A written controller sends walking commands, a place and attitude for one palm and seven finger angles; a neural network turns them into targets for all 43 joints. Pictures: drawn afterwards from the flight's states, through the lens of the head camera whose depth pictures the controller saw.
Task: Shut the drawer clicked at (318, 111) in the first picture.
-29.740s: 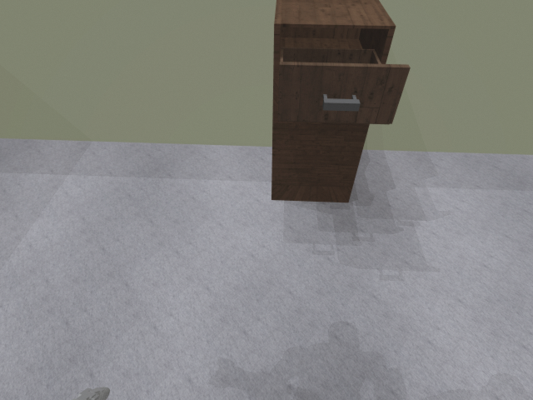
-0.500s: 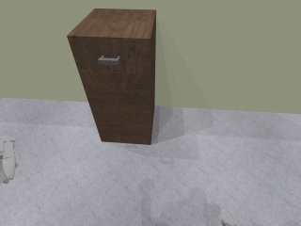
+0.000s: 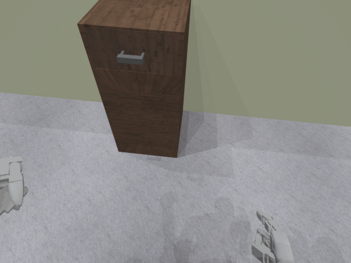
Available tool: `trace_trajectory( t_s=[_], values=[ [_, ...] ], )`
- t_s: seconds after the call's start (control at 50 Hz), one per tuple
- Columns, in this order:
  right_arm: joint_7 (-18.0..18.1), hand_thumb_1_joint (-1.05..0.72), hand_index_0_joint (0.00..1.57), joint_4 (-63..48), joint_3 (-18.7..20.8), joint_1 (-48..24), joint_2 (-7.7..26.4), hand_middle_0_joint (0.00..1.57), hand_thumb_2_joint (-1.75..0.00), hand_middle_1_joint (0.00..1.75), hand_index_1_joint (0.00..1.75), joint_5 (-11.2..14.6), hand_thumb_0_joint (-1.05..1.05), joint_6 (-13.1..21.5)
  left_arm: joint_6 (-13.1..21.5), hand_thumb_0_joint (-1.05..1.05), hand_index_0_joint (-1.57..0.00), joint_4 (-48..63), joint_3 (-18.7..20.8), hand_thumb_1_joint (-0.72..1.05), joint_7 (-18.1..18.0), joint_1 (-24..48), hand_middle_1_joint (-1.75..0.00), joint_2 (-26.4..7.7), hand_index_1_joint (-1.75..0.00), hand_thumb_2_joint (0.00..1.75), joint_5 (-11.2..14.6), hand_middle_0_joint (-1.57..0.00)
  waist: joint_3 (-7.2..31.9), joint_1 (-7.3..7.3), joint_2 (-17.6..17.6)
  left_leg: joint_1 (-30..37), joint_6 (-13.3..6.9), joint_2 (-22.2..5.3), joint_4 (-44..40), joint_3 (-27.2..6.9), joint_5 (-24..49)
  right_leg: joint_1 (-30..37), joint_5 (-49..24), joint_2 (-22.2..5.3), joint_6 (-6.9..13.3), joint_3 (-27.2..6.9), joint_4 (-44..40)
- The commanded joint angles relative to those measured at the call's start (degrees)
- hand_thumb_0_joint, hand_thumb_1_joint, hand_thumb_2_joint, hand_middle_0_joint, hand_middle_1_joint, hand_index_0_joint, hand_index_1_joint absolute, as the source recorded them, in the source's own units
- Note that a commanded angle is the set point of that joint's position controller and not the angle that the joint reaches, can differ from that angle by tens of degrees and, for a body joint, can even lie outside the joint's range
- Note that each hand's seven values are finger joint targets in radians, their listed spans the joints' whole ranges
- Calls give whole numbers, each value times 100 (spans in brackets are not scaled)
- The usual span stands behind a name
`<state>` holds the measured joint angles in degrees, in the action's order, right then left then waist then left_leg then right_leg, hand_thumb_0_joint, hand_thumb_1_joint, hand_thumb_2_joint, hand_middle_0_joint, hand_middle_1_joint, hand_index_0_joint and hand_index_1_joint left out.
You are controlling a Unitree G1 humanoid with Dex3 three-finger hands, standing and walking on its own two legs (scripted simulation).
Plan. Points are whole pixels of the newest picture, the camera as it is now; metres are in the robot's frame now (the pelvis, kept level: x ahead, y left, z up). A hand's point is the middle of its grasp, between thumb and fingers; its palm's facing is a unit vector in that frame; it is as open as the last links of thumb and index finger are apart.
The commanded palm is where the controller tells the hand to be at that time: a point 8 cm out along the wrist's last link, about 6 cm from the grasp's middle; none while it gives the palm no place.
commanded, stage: stop stepping back and stand still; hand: left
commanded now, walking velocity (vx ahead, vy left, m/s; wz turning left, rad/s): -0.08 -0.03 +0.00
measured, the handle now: (131, 56) +0.84 +0.22 +0.00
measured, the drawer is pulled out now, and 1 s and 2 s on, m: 0.00 0.00 0.00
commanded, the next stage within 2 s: let the arm hang, fingers relaxed in 0.12 s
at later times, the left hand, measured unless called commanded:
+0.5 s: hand out of the picture +0.07 +0.20 -0.16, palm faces -0.03 -0.98 -0.21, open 3.1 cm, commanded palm none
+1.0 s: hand out of the picture -0.07 +0.19 -0.17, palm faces +0.03 -0.98 -0.21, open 6.9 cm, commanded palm none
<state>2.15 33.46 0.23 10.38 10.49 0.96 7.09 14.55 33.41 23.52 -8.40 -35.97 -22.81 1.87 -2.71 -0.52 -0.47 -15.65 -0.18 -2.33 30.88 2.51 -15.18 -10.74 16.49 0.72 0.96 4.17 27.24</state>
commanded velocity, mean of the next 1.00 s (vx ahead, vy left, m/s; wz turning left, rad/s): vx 0.00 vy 0.00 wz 0.00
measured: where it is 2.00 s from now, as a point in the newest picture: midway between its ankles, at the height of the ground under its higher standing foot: outside the picture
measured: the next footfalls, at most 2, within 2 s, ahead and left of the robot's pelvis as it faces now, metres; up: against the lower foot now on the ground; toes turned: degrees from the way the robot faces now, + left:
none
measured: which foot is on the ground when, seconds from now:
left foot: down 0.00-1.00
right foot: down 0.00-1.00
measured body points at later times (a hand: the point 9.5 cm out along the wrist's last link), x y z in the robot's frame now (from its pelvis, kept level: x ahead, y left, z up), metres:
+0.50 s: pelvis -0.02 +0.01 -0.01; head -0.01 +0.03 +0.44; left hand +0.07 +0.25 -0.14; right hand +0.07 -0.25 -0.13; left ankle +0.01 +0.11 -0.74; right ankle -0.02 -0.11 -0.74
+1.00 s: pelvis -0.03 +0.02 +0.00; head -0.03 +0.01 +0.45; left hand -0.07 +0.25 -0.15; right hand -0.05 -0.18 -0.16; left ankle +0.01 +0.11 -0.74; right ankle -0.02 -0.11 -0.74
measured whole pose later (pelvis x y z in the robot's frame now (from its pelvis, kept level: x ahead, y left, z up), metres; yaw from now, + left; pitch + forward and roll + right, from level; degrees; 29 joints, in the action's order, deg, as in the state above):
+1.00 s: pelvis -0.03 +0.02 +0.00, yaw +0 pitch -2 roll +0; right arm 1.0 63.0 0.0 19.0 6.7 -0.9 -0.8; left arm -0.5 -64.4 -0.4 -1.7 -20.6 -8.8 -0.9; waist -1.3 -0.2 -1.7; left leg -13.7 -2.0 0.2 25.8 3.3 -10.6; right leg -10.3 13.5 -1.7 -0.4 3.6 25.4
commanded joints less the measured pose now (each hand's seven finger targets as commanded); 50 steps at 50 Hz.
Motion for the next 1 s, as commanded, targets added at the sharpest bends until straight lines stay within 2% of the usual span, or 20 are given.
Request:
trace_trajectory(
  t_s=[0.0, 0.04, 0.08, 0.14, 0.18, 0.2, 0.22, 0.24, 0.28, 0.32, 0.34, 0.38, 0.46, 0.52, 0.56, 0.62, 0.64, 0.7, 0.82, 0.98],
  values=[
    [83, -90, 20, -785, 275, -179, 773, 20, -90, 30, 30, 31, 0, 139, 174, 0, -140, 1130, 401, 90, -99, -179, -160, -697, -160, 90, 84, -140, 1145, -46, 187, 597, -104, -300, -216, -287, 2447, 619, -3340, -573, 24, -701, -175],
    [130, -90, 20, -822, 228, -272, 754, 20, -90, 30, 30, 0, 0, 106, 135, 0, -140, 1315, 481, 90, -133, -67, -160, -844, -160, 90, 81, -140, 1123, -15, -182, 687, -117, -338, -363, -322, 2413, 519, -2931, -520, -20, -633, -181],
    [152, -90, 20, -839, 184, -298, 700, 20, -90, 30, 30, -6, 0, 86, 118, 0, -140, 1365, 453, 90, -157, -26, -160, -805, -160, 90, 79, -140, 1088, 12, -269, 692, -127, -350, -501, -383, 2259, 509, -2471, -441, -35, -555, -230],
    [190, -90, 20, -854, 167, -370, 677, 20, -90, 30, 30, -21, 0, 54, 71, 0, -140, 1329, 583, 90, -186, -96, -160, -916, -160, 90, 91, -140, 980, 38, -258, 635, -130, -332, -608, -407, 1851, 448, -2076, -429, -33, -588, -413],
    [185, -90, 20, -836, 145, -356, 660, 20, -90, 30, 30, -19, 0, 20, 43, 0, -140, 1110, 495, 90, -186, -164, -160, -781, -160, 90, 101, -140, 853, 31, -187, 502, -121, -293, -641, -406, 1557, 437, -1883, -456, -19, -640, -543],
    [-322, -90, 20, 511, 506, -693, 1844, 20, -90, 30, 30, 11, 0, 302, -828, 0, -140, -3667, -1783, 90, 654, 676, -160, -153, -160, 90, -462, -140, 340, -204, -57, 27, -147, -355, 343, -420, 2022, -488, -2489, -920, 89, -343, 316],
    [-324, -90, 20, 531, 502, -147, 1432, 20, -90, 30, 30, -8, 0, -32, -1215, 0, -136, -3858, -1610, 90, 775, 667, -156, -30, -156, 90, -425, -136, 791, -118, -66, 273, -141, -396, 264, -368, 1633, -549, -2016, -880, 118, -668, 149],
    [-302, -90, 20, 475, 462, -10, 1279, 20, -90, 30, 30, -31, 0, -113, -1309, 0, -132, -3834, -1685, 90, 814, 675, -151, 97, -151, 90, -445, -132, 732, -137, 59, 270, -146, -395, 267, -356, 1484, -597, -1819, -839, 80, -615, 103],
    [-285, -90, 20, 445, 318, -1, 1206, 20, -90, 30, 30, -106, 0, -313, -1329, 0, -124, -4297, -1754, 90, 850, 1144, -143, 99, -143, 90, -419, -124, 696, -45, 485, -157, -322, -407, 104, -626, 874, -631, -1025, -781, 109, -533, 114],
    [-262, -90, 20, 488, 281, -50, 1276, 20, -90, 30, 30, -178, 0, -400, -1359, 0, -116, -4905, -1803, 90, 843, 1584, -134, 9, -134, 90, -421, -116, 591, -29, 1201, -265, -387, -350, 72, -771, 991, -499, -957, -758, 163, -555, 86],
    [-262, -90, 20, 516, 268, -63, 1254, 20, -90, 30, 30, -192, 0, -450, -1388, 0, -112, -5219, -1841, 90, 830, 1784, -130, -26, -130, 90, -424, -112, 504, -36, 1383, -254, -355, -318, 19, -758, 1034, -512, -863, -795, 212, -570, 59],
    [-237, -90, 20, 716, 215, -51, 1206, 20, -90, 30, 30, -239, 0, -527, -1449, 0, -104, -5916, -1929, 90, 803, 1954, -121, 34, -121, 90, -381, -104, 447, -18, 980, -185, -346, -284, -194, -779, 1167, -416, -708, -772, 203, -580, 19],
    [-214, -90, 20, 1184, 82, -15, 1001, 20, -90, 30, 30, -236, 0, -624, -1533, 0, -88, -7150, -2112, 90, 753, 1861, -104, 185, -104, 90, -311, -88, 236, 98, -523, -351, -311, -338, -849, -924, 520, -102, -26, -589, 73, -535, -199],
    [-170, -90, 20, 1534, 71, 185, 859, 20, -90, 30, 30, -217, 0, -667, -1496, 0, -76, -7890, -2152, 90, 737, 1699, -91, 266, -91, 90, -276, -76, 244, 97, -1076, -302, -240, -266, -1016, -850, -11, 31, 21, -597, 154, -582, -449],
    [-142, -90, 20, 1704, 84, 361, 822, 20, -90, 30, 30, -204, 0, -696, -1478, 0, -68, -8254, -2163, 90, 734, 1632, -82, 294, -82, 90, -267, -68, 320, 80, -1150, -166, -235, -300, -1044, -849, -106, 103, -22, -615, 175, -538, -606],
    [-114, -90, 20, 1972, 105, 631, 754, 20, -90, 30, 30, -184, 0, -719, -1457, 0, -56, -8689, -2201, 90, 736, 1601, -69, 375, -69, 90, -255, -56, 274, 47, -834, -42, -230, -313, -1128, -869, -261, 40, 20, -617, 200, -535, -756],
    [-106, -90, 20, 2027, 130, 709, 794, 20, -90, 30, 30, -169, 0, -729, -1445, 0, -52, -8791, -2208, 90, 724, 1589, -65, 358, -65, 90, -257, -52, 225, 33, -533, 35, -229, -347, -1092, -854, -171, -18, 11, -609, 191, -503, -791],
    [-83, -90, 20, 2279, 127, 944, 676, 20, -90, 30, 30, -159, 0, -746, -1440, 0, -40, -9117, -2267, 90, 702, 1516, -52, 527, -52, 90, -248, -40, 39, -17, -104, 175, -236, -337, -1115, -803, -162, -230, 160, -641, 189, -509, -917],
    [-64, -90, 20, 2642, 125, 1217, 465, 20, -90, 30, 30, -163, 0, -762, -1458, 0, -20, -9497, -2296, 90, 653, 1324, -30, 710, -30, 90, -255, -20, -358, -18, 233, 171, -251, -326, -1252, -742, -360, -524, 440, -610, 145, -487, -955],
    [-43, -90, 20, 2929, 106, 1347, 168, 20, -90, 30, 30, -171, 0, -721, -1442, 0, -20, -9691, -2275, 90, 606, 1181, -30, 932, -30, 90, -258, -20, -473, 18, 48, 74, -255, -300, -1321, -689, -306, -526, 297, -580, 126, -493, -833]
  ],
)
